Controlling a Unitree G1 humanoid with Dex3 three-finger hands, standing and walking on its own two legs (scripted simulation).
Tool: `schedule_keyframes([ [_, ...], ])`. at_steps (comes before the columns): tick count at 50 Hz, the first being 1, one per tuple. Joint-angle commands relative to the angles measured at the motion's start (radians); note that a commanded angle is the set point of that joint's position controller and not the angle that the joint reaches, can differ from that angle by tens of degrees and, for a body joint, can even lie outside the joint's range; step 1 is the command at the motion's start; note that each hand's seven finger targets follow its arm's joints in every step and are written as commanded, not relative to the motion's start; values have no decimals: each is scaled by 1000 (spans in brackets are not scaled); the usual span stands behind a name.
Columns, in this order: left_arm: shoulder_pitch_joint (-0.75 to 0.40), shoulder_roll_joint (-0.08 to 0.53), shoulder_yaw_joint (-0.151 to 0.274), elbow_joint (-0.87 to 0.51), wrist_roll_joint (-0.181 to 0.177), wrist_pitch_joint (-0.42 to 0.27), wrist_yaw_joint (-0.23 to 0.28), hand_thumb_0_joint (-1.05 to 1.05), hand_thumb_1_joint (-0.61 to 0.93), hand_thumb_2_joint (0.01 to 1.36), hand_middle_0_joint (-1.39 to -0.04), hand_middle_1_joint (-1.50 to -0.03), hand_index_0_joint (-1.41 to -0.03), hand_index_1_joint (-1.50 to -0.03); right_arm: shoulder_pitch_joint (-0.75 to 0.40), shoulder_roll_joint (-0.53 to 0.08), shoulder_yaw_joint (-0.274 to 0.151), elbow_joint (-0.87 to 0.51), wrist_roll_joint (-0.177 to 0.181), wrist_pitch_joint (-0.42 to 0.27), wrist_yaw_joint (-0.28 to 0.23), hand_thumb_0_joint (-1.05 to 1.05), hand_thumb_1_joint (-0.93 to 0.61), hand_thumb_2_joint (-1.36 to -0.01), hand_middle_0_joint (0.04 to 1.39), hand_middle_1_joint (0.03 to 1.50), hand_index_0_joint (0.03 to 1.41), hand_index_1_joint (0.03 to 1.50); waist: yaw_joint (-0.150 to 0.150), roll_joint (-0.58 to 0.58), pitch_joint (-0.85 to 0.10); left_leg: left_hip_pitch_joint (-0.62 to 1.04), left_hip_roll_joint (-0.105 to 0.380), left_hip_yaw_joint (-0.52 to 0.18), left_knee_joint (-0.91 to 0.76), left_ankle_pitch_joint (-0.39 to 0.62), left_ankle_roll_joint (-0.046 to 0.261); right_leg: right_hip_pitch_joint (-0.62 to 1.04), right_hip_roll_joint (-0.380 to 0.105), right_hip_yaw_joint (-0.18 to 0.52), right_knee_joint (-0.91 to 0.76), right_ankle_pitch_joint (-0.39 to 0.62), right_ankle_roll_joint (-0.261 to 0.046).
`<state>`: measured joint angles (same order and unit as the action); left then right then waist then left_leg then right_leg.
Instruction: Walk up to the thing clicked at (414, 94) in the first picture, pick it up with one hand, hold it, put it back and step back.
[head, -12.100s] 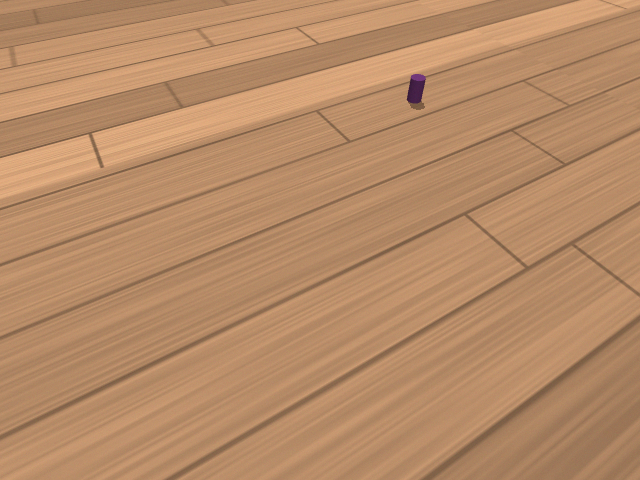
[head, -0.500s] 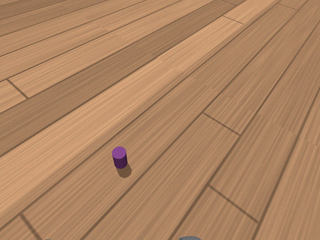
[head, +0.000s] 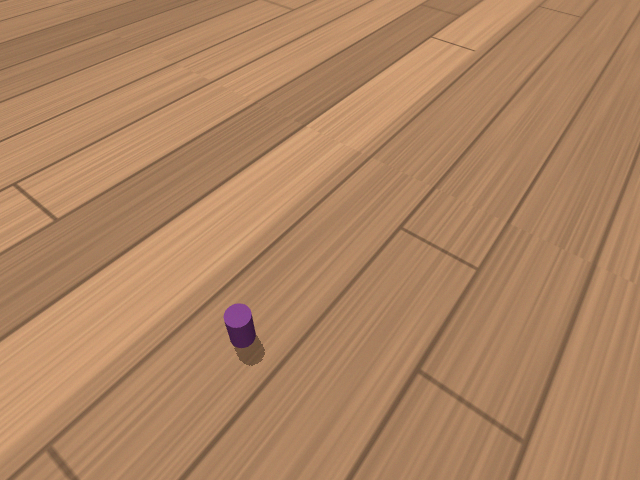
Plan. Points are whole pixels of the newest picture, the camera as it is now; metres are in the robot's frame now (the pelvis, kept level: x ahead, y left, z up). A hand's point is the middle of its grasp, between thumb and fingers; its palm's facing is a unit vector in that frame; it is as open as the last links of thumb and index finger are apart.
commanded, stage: walk up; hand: left
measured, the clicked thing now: (240, 326) +0.68 +0.23 -0.70
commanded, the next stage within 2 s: stand in 0.84 s
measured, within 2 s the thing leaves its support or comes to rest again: neither
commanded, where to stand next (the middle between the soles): +0.35 +0.00 m, yaw +1 degrees
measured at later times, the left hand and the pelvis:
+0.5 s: hand out of the picture +0.16 +0.26 -0.16, palm faces +0.01 -0.94 -0.34, open 7.3 cm; pelvis +0.05 +0.01 -0.01, yaw -1 degrees
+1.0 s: hand out of the picture +0.13 +0.26 -0.14, palm faces -0.02 -0.94 -0.33, open 7.3 cm; pelvis +0.04 +0.01 +0.01, yaw -1 degrees
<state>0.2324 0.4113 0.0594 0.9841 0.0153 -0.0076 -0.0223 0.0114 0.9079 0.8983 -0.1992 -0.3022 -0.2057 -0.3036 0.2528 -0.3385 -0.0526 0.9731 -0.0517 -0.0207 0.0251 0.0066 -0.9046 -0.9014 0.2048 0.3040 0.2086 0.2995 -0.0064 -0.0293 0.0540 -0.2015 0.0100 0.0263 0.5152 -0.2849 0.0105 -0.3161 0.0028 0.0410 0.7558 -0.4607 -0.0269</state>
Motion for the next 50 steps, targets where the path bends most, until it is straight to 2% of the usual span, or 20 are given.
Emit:
schedule_keyframes([
  [1,-25,138,36,-70,-6,-44,15,0,900,900,-200,-300,-200,-300,-94,-282,-66,-87,13,-27,-17,0,-900,-900,200,300,200,300,12,209,-20,2,198,-197,-149,75,136,42,-11,-57,-203,91,6],
  [3,27,137,37,-39,2,-57,31,0,900,900,-200,-300,-200,-300,-113,-237,-46,-93,38,-12,-18,0,-900,-900,200,300,200,300,49,156,-69,-27,145,-105,15,281,85,207,7,-59,-386,297,0],
  [4,45,178,51,-35,8,-62,39,0,900,900,-200,-300,-200,-300,-95,-207,-36,-101,50,-12,-21,0,-900,-900,200,300,200,300,50,75,-111,-90,104,-69,104,268,47,310,-50,35,-376,409,-26],
  [5,49,224,62,-36,16,-65,45,0,900,900,-200,-300,-200,-300,-86,-165,-20,-114,58,-13,-23,0,-900,-900,200,300,200,300,44,-74,-122,-235,24,-27,215,116,1,389,-196,256,-408,487,-76],
  [6,6,274,65,-48,6,-63,43,0,900,900,-200,-300,-200,-300,-86,-180,-24,-106,52,-4,-31,0,-900,-900,200,300,200,300,44,-107,-95,-241,-10,-28,289,-255,2,283,-344,392,-441,354,-187],
  [7,-44,288,65,-73,11,-61,39,0,900,900,-200,-300,-200,-300,-69,-217,-39,-83,43,1,-34,0,-900,-900,200,300,200,300,34,-112,-36,-213,24,-72,364,-318,1,182,-393,445,-435,330,-254],
  [10,-70,200,42,-80,1,-67,43,0,900,900,-200,-300,-200,-300,-66,-206,-32,-59,47,-7,-31,0,-900,-900,200,300,200,300,12,-93,-20,-224,45,-95,295,-256,5,218,-292,239,-380,616,-184],
  [13,-53,193,36,-74,-4,-65,47,0,900,900,-200,-300,-200,-300,-47,-185,-24,-45,47,-12,-33,0,-900,-900,200,300,200,300,16,-140,-79,-152,23,-26,166,-128,-2,263,-239,139,-293,944,-139],
  [15,-95,194,36,-86,-11,-49,48,0,900,900,-200,-300,-200,-300,-37,-181,-26,-22,43,-17,-37,0,-900,-900,200,300,200,300,-7,-133,-91,-55,6,20,-2,35,-5,215,-191,57,-218,938,-99],
  [16,-111,193,37,-91,-17,-39,47,0,900,900,-200,-300,-200,-300,-25,-183,-30,-10,42,-22,-38,0,-900,-900,200,300,200,300,-16,-117,-105,4,7,19,-89,203,-8,199,-164,30,-171,887,-65],
  [17,-136,171,33,-108,-20,-32,46,0,900,900,-200,-300,-200,-300,-4,-211,-44,5,36,-25,-42,0,-900,-900,200,300,200,300,-30,-66,-145,89,42,-22,-93,388,10,148,-136,12,-119,765,-28],
  [18,-134,139,26,-121,-29,-27,45,0,900,900,-200,-300,-200,-300,-8,-248,-52,7,31,-28,-48,0,-900,-900,200,300,200,300,-22,39,-176,164,144,-137,-94,541,45,63,-80,-6,-60,592,3],
  [19,-123,112,19,-114,-34,-17,43,0,900,900,-200,-300,-200,-300,-71,-274,-53,-13,33,-30,-50,0,-900,-900,200,300,200,300,7,91,-153,134,243,-250,-131,499,109,12,-19,-23,-63,313,18],
  [20,-91,135,24,-89,-30,-5,45,0,900,900,-200,-300,-200,-300,-135,-301,-52,-27,42,-28,-47,0,-900,-900,200,300,200,300,26,118,-140,25,310,-273,-127,422,187,93,-18,-31,-88,97,12],
  [21,-90,140,26,-60,-24,-6,46,0,900,900,-200,-300,-200,-300,-191,-296,-46,-27,39,-23,-43,0,-900,-900,200,300,200,300,40,149,-95,-75,299,-265,-125,377,175,160,-30,-24,-118,68,8],
  [22,-86,134,22,-45,-17,-9,44,0,900,900,-200,-300,-200,-300,-226,-276,-38,-21,36,-17,-42,0,-900,-900,200,300,200,300,54,162,-73,-95,251,-205,-116,314,126,183,-43,-16,-212,134,2],
  [24,-83,165,30,-32,-11,-22,39,0,900,900,-200,-300,-200,-300,-229,-245,-22,-24,40,-17,-43,0,-900,-900,200,300,200,300,40,145,-90,-56,145,-105,-46,306,49,188,-85,34,-260,408,-11],
  [26,-121,180,27,-28,-15,-26,36,0,900,900,-200,-300,-200,-300,-206,-225,-17,-7,48,-17,-43,0,-900,-900,200,300,200,300,10,123,-103,-40,112,-85,-61,259,22,193,-109,58,-278,480,-23],
  [34,-165,169,19,18,-11,-28,32,0,900,900,-200,-300,-200,-300,-254,-214,-5,34,49,-13,-34,0,-900,-900,200,300,200,300,10,20,-121,64,118,-73,-79,300,24,178,-113,57,-363,500,-5],
  [50,-183,160,-8,88,-7,-30,27,0,900,900,-200,-300,-200,-300,-246,-218,6,87,43,-15,-23,0,-900,-900,200,300,200,300,3,32,-79,99,133,-98,-216,244,5,213,-126,47,-475,394,16],
])
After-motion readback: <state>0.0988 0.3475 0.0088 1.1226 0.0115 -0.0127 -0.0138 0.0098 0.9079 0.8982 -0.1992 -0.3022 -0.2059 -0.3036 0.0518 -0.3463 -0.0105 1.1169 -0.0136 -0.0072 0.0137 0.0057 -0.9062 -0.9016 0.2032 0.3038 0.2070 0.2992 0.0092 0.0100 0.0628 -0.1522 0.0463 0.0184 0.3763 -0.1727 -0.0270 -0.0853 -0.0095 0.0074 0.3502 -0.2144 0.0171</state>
